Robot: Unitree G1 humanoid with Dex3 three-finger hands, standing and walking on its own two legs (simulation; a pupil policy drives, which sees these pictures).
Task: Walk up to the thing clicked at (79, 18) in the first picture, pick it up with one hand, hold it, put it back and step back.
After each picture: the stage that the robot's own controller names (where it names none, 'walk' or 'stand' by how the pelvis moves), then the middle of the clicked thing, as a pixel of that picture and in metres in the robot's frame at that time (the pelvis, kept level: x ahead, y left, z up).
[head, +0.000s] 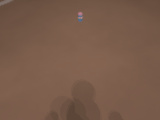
stand; (80, 16) +2.08 +0.02 -0.72
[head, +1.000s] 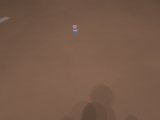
walk; (75, 29) +1.96 +0.24 -0.70
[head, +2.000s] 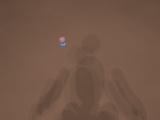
walk; (62, 42) +1.39 +0.28 -0.71
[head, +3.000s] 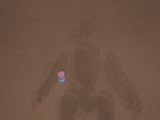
walk; (61, 77) +0.92 +0.25 -0.72
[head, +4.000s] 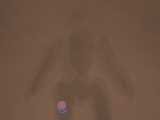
walk; (62, 108) +0.57 +0.18 -0.69
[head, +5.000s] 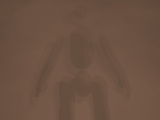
stand; out of the picture +0.40 +0.16 -0.70
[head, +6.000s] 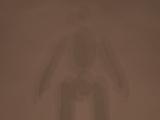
stand; out of the picture +0.38 +0.15 -0.72
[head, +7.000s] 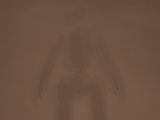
stand; out of the picture +0.38 +0.16 -0.72
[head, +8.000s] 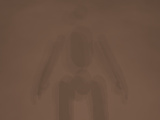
stand; out of the picture +0.38 +0.17 -0.73
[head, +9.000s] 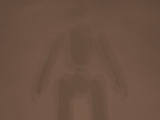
stand; out of the picture +0.37 +0.17 -0.73
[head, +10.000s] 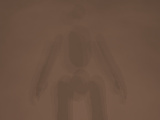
go down; out of the picture +0.37 +0.18 -0.73
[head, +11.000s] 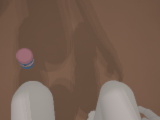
go down; (25, 59) +0.46 +0.22 -0.32
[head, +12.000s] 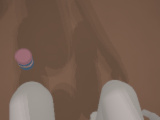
close in; (25, 59) +0.45 +0.23 -0.30
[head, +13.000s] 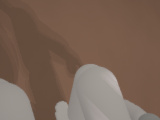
close in; out of the picture +0.43 +0.27 -0.22
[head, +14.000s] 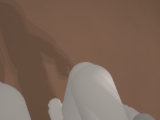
close; out of the picture +0.43 +0.28 -0.22
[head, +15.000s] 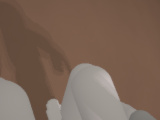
lift; out of the picture +0.39 +0.25 -0.23
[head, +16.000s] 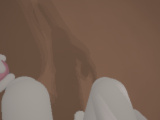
lift; out of the picture +0.34 +0.26 -0.15
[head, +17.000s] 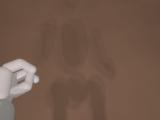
hold; out of the picture +0.27 +0.18 -0.60
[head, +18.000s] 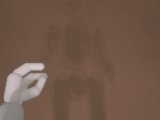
close; out of the picture +0.24 +0.20 -0.68
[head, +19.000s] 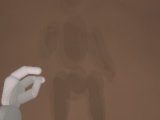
stand; out of the picture +0.24 +0.20 -0.67
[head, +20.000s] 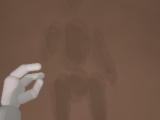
stand; out of the picture +0.24 +0.19 -0.66
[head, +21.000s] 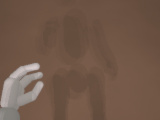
stand; out of the picture +0.25 +0.20 -0.64
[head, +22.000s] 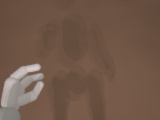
stand; out of the picture +0.24 +0.19 -0.65
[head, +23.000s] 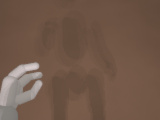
stand; out of the picture +0.24 +0.19 -0.64
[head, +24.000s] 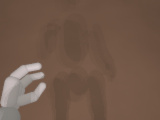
stand; out of the picture +0.24 +0.19 -0.65
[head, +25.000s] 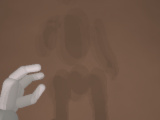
stand; out of the picture +0.25 +0.19 -0.62
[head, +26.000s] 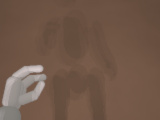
stand; out of the picture +0.24 +0.19 -0.64
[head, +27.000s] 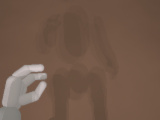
stand; out of the picture +0.25 +0.19 -0.62
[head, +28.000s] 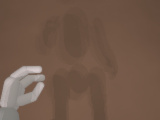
stand; out of the picture +0.25 +0.20 -0.63
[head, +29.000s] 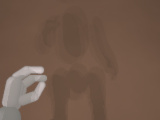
stand; out of the picture +0.24 +0.20 -0.62
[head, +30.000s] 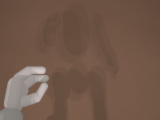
stand; out of the picture +0.25 +0.20 -0.61
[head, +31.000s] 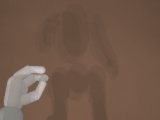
close; out of the picture +0.25 +0.20 -0.61
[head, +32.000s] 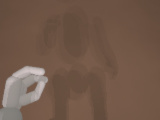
close; out of the picture +0.25 +0.20 -0.62
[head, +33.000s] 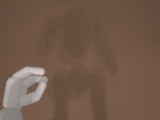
close; out of the picture +0.25 +0.19 -0.62
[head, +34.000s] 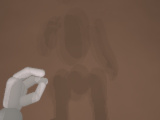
close; out of the picture +0.25 +0.20 -0.62
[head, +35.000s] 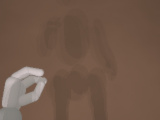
close; out of the picture +0.24 +0.20 -0.63
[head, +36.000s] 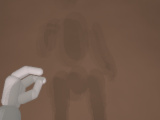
close; out of the picture +0.24 +0.19 -0.65
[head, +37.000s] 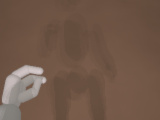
close; out of the picture +0.24 +0.19 -0.66
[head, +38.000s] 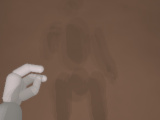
close; out of the picture +0.23 +0.20 -0.67
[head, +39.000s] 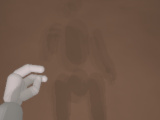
close; out of the picture +0.24 +0.20 -0.67
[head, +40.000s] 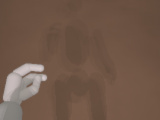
close; out of the picture +0.23 +0.19 -0.67
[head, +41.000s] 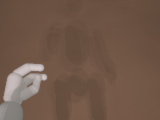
close; out of the picture +0.24 +0.20 -0.67
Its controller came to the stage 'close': yes
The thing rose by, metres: 0.25
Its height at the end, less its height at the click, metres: +0.00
